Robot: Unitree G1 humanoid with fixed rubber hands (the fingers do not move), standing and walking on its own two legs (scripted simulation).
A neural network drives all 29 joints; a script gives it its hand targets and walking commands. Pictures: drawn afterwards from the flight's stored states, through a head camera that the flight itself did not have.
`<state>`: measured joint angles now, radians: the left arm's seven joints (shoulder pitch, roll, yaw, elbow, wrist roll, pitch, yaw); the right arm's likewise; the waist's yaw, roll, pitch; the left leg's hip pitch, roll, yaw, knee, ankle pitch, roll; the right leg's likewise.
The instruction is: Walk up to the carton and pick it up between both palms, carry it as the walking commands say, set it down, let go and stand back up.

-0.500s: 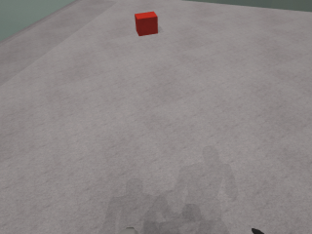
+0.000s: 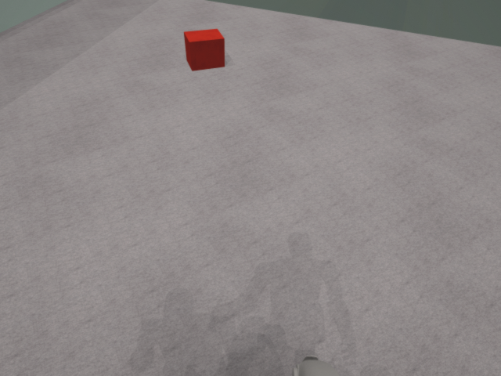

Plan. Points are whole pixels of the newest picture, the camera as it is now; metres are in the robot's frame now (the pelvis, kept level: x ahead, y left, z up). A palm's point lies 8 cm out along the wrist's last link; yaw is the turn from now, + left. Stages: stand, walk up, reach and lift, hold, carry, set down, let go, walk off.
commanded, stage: walk up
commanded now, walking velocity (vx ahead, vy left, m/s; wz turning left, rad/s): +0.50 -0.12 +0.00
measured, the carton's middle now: (204, 49) +2.57 +0.16 -0.67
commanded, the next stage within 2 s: none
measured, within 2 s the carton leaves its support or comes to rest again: neither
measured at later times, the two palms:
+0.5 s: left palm out of the picture +0.17 +0.20 -0.11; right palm (384, 282) +0.33 -0.30 -0.15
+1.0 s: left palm (124, 208) +0.55 +0.28 -0.14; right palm (345, 241) +0.42 -0.23 -0.12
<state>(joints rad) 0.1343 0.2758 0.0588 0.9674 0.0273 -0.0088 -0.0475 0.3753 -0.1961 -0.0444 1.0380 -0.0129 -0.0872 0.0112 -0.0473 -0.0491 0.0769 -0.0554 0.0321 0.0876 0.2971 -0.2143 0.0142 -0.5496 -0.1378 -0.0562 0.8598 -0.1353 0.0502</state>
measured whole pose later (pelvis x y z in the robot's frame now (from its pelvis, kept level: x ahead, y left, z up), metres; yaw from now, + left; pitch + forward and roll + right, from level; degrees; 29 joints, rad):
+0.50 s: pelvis +0.23 -0.06 +0.00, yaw +1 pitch -2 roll +3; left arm 0.42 0.21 0.05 1.03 0.02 -0.08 0.00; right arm 0.17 -0.27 -0.06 0.95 -0.03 0.01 0.06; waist 0.06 0.05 0.07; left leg -0.56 0.12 0.05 0.96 -0.11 -0.05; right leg -0.10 -0.10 -0.14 0.36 -0.23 0.00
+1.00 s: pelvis +0.45 +0.03 +0.00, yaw +1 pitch -2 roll -1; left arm 0.15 0.27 0.06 0.97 0.03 0.00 -0.04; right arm 0.37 -0.21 -0.05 1.04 -0.02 -0.09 0.01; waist -0.05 -0.06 0.07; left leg -0.08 0.05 0.13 0.32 -0.21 0.01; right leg -0.56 -0.14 -0.06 1.00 -0.15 0.05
